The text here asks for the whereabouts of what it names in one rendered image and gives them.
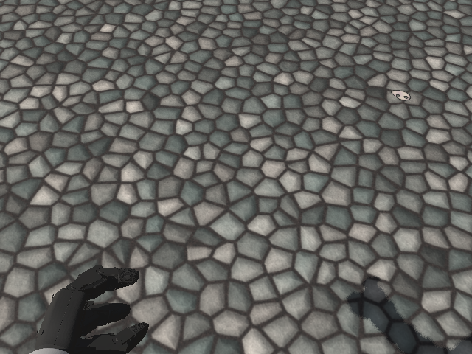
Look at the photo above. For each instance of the robot left hand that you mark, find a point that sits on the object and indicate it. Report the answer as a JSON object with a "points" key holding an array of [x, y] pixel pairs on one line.
{"points": [[71, 315]]}

